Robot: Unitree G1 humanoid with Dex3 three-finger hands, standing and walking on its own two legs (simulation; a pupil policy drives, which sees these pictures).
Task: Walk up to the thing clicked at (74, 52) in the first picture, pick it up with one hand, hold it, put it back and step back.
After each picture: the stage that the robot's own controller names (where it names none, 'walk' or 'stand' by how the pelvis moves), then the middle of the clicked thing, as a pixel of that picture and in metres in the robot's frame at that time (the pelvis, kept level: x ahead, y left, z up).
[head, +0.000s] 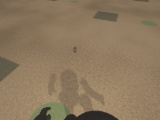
stand; (74, 49) +1.41 +0.39 -0.72
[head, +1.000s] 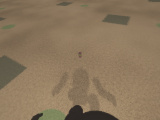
walk; (80, 54) +1.32 +0.34 -0.72
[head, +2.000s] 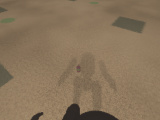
walk; (78, 69) +0.86 +0.26 -0.71
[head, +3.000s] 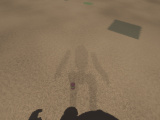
walk; (72, 85) +0.53 +0.21 -0.70
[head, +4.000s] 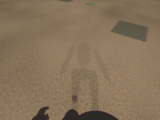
stand; (74, 98) +0.36 +0.17 -0.70
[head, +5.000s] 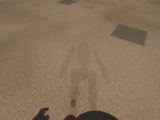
stand; (73, 103) +0.32 +0.17 -0.72
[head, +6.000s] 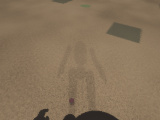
stand; (71, 101) +0.33 +0.19 -0.72
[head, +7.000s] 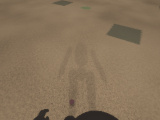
stand; (72, 102) +0.33 +0.19 -0.73
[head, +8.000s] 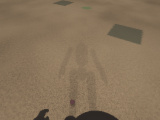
stand; (72, 103) +0.33 +0.18 -0.73
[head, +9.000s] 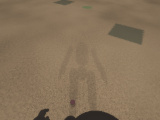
stand; (72, 103) +0.32 +0.18 -0.73
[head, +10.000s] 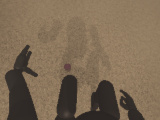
go down; (67, 67) +0.40 +0.19 -0.40
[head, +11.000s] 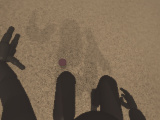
go down; (62, 63) +0.41 +0.22 -0.31
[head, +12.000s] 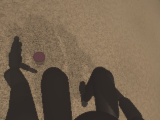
close in; (39, 58) +0.39 +0.26 -0.22
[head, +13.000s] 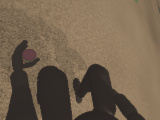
close; (29, 57) +0.39 +0.26 -0.22
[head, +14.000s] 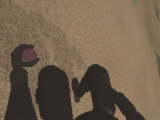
lift; (28, 56) +0.38 +0.26 -0.23
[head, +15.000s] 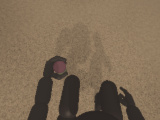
lift; (60, 69) +0.32 +0.21 -0.03
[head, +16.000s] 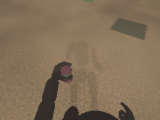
hold; (67, 74) +0.32 +0.17 +0.03
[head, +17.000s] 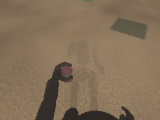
hold; (67, 74) +0.32 +0.17 +0.02
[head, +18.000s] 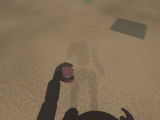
crouch; (68, 75) +0.32 +0.16 +0.02
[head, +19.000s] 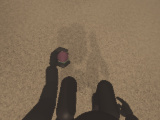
crouch; (64, 59) +0.41 +0.19 -0.08
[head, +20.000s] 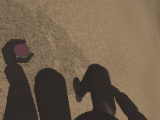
lower; (23, 52) +0.41 +0.28 -0.22
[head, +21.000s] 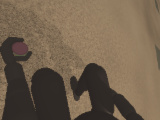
lower; (20, 51) +0.42 +0.28 -0.23
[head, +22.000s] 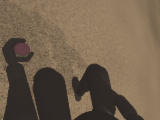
lower; (22, 51) +0.41 +0.28 -0.22
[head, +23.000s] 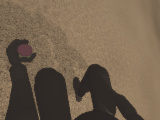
lower; (25, 52) +0.41 +0.28 -0.22
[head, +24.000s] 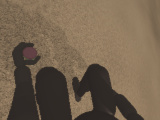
loosen; (30, 55) +0.40 +0.25 -0.23
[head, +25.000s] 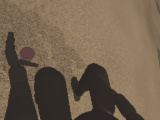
withdraw; (27, 55) +0.40 +0.26 -0.23
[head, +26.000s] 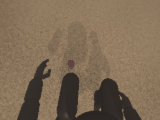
walk; (71, 64) +0.43 +0.19 -0.36
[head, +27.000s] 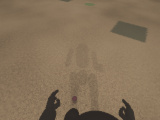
stand; (74, 99) +0.35 +0.14 -0.66
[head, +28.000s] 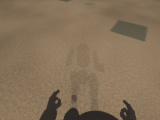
stand; (74, 98) +0.36 +0.16 -0.67
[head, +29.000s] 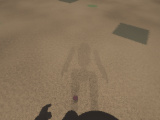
stand; (75, 99) +0.37 +0.15 -0.70
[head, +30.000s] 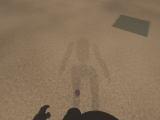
walk; (77, 93) +0.39 +0.13 -0.71
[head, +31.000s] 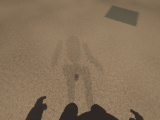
walk; (76, 77) +0.57 +0.15 -0.70
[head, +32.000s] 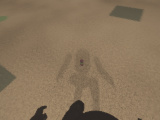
walk; (81, 62) +0.91 +0.22 -0.70
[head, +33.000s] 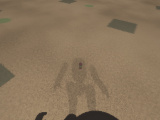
stand; (80, 65) +0.99 +0.18 -0.71
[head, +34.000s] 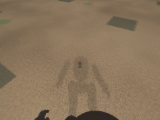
stand; (79, 64) +1.00 +0.20 -0.73
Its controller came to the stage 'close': yes
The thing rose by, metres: 0.72
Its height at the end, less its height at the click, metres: +0.00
